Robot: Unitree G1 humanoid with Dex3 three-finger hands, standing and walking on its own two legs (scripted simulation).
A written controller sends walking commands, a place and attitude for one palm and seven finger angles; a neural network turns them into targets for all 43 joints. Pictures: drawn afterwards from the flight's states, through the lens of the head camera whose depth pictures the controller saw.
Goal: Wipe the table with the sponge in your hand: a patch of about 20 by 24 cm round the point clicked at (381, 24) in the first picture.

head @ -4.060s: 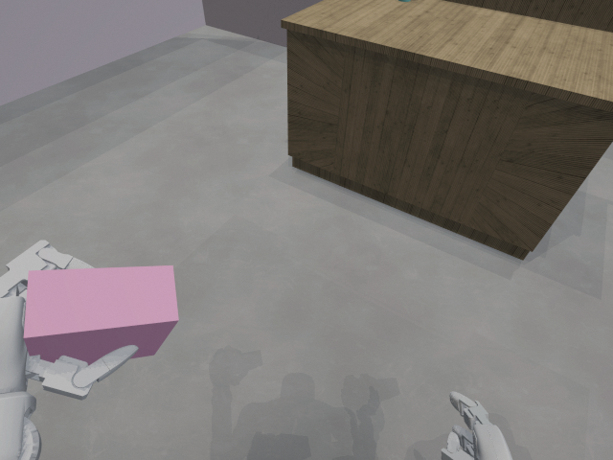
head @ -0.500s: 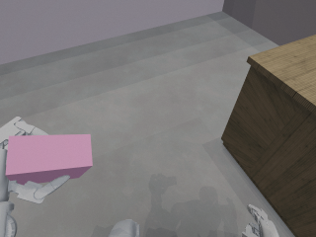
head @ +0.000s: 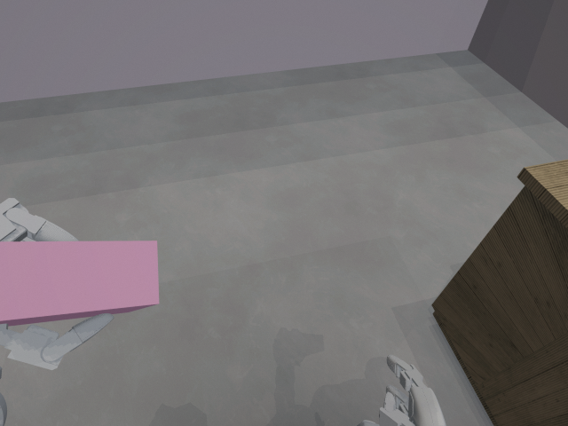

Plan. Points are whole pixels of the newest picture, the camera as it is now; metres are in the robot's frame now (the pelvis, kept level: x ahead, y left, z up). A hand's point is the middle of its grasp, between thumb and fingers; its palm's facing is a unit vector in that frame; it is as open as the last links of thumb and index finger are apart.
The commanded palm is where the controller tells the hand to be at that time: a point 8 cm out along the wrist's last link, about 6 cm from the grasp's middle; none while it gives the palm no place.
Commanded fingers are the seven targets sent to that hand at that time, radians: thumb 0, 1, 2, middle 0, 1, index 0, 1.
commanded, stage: walk to a spot facing it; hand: left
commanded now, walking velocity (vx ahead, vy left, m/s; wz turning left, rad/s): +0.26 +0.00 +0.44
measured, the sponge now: (98, 284) +0.21 +0.21 +0.18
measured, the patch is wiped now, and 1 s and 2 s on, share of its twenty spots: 0.00 0.00 0.00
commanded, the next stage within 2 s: turn to face it in 0.36 s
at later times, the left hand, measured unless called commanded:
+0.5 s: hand (59, 257) +0.24 +0.26 +0.17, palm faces +0.56 -0.69 -0.46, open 10.0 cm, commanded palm +0.17 +0.29 +0.18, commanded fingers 0.00 0.10 1.30 -1.20 -1.60 -1.20 -1.60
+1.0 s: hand (169, 240) +0.28 +0.16 +0.16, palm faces +0.47 -0.79 -0.40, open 10.0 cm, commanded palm +0.22 +0.21 +0.18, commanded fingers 0.00 0.10 1.30 -1.20 -1.60 -1.20 -1.60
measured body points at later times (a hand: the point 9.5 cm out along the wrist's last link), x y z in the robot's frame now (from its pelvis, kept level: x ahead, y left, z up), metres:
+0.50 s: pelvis +0.08 -0.02 -0.02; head +0.13 +0.01 +0.42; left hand +0.21 +0.30 +0.19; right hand +0.31 -0.24 -0.09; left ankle +0.13 +0.09 -0.74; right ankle +0.07 -0.15 -0.71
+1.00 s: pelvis +0.08 -0.09 -0.01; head +0.11 -0.11 +0.44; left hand +0.25 +0.20 +0.18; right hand +0.30 -0.28 -0.10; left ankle +0.07 +0.07 -0.67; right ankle +0.12 -0.14 -0.74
